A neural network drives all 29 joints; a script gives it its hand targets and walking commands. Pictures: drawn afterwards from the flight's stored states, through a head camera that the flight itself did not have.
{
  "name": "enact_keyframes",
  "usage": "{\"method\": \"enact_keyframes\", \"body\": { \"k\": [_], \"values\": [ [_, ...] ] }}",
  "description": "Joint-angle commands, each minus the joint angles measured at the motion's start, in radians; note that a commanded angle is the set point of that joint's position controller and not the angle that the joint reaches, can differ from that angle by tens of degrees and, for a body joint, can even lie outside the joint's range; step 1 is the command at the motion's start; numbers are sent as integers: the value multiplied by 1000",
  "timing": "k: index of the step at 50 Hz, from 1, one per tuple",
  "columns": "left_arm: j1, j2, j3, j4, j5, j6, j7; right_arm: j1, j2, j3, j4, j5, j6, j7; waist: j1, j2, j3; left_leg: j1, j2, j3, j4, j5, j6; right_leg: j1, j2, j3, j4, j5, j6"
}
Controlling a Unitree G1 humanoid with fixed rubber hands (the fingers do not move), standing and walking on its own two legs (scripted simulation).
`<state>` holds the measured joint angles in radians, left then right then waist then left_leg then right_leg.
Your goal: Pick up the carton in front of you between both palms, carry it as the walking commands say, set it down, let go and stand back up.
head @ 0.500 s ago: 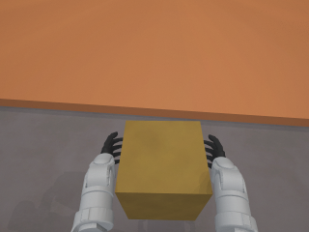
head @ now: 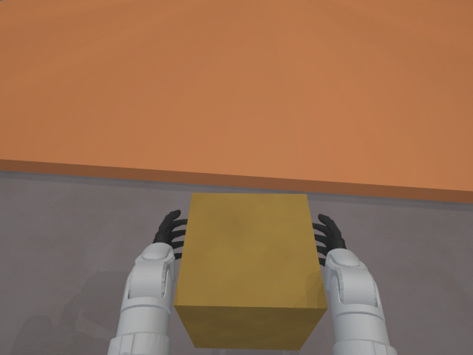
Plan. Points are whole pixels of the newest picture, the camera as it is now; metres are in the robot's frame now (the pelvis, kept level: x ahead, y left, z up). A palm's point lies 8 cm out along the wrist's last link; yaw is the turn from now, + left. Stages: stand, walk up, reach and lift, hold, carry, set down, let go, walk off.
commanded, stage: reach and lift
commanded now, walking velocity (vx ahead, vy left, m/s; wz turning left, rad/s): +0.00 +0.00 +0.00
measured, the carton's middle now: (248, 274) +0.28 +0.00 -0.04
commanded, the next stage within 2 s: hold in 0.04 s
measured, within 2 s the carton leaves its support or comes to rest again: neither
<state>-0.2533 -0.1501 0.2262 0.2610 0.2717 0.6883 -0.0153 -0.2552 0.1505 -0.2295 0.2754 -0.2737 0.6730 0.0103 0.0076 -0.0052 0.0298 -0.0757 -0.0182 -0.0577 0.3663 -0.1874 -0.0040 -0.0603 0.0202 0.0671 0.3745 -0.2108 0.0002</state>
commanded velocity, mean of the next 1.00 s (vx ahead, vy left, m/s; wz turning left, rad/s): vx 0.01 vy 0.00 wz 0.00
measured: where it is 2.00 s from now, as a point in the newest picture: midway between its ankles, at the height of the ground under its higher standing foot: (249, 336)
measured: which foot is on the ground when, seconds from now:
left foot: down 0.00-1.00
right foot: down 0.00-1.00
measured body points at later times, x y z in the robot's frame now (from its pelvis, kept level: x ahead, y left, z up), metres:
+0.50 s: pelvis -0.02 +0.00 +0.00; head -0.06 +0.00 +0.45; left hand +0.29 +0.15 +0.04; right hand +0.29 -0.15 +0.04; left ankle +0.02 +0.12 -0.75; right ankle +0.00 -0.12 -0.75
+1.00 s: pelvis -0.01 +0.00 +0.00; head -0.05 +0.00 +0.45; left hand +0.29 +0.15 +0.04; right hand +0.29 -0.15 +0.04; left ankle +0.01 +0.12 -0.75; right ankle +0.00 -0.12 -0.75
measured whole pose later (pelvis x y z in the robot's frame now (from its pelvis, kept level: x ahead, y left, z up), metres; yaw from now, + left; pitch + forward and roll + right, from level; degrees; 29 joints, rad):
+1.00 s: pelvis -0.01 +0.00 +0.00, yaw +0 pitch -8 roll +0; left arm -0.26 -0.15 0.21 0.20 0.27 0.77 -0.02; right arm -0.25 0.15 -0.22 0.21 -0.27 0.75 0.02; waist 0.00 -0.01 0.04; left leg -0.04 -0.02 -0.06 0.36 -0.18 0.00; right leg -0.02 0.02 0.07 0.37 -0.20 0.00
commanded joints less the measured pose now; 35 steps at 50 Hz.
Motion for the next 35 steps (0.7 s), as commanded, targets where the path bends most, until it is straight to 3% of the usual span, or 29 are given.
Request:
{"method": "enact_keyframes", "body": {
  "k": [1,8,14,26,35],
  "values": [
    [-446,-904,-522,-48,-228,-27,-215,-447,918,518,-46,228,-20,217,0,1,-249,99,-73,-15,-24,230,-1,21,67,18,-46,225,3],
    [-403,-886,-586,-154,-268,24,-200,-400,896,577,-150,263,33,202,-7,0,-268,137,-73,-20,-43,277,-6,65,66,25,-65,280,8],
    [-433,-854,-529,-104,-233,50,-201,-438,857,527,-109,236,59,210,-3,2,-142,84,-67,-9,-58,93,3,-3,61,13,-82,88,-4],
    [-545,-902,-529,-49,-235,39,-212,-551,889,522,-58,232,44,226,-7,5,-189,87,-61,-6,-41,31,-1,-28,57,3,-63,18,-8],
    [-532,-907,-527,-48,-234,41,-211,-544,887,520,-60,230,45,226,-5,5,-207,102,-62,-8,-43,84,-3,-11,61,2,-63,69,-5]
  ]
}}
